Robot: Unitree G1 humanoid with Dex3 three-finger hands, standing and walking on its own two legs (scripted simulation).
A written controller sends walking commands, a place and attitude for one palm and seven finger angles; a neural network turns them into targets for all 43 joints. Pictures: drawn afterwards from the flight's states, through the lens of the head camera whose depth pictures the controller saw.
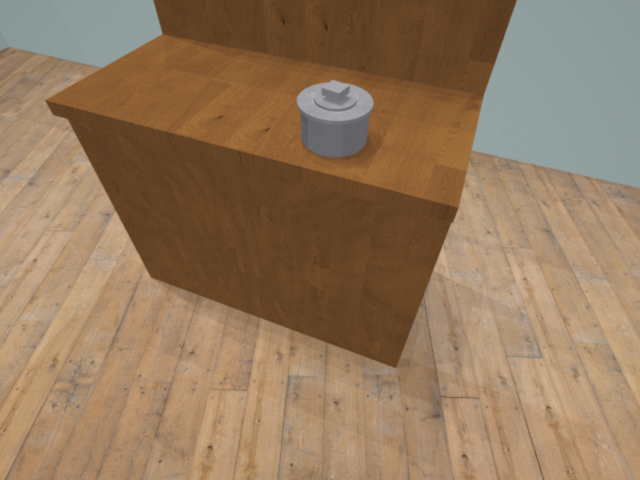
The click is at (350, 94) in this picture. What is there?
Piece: lid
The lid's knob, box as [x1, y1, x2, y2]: [322, 80, 349, 100]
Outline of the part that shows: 332,80 322,87 322,94 338,100 348,92 349,85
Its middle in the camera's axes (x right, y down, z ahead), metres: +0.03 -0.30 +0.77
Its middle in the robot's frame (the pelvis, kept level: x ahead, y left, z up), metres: +0.79 +0.02 +0.10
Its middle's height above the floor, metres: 0.88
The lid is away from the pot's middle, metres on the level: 0.00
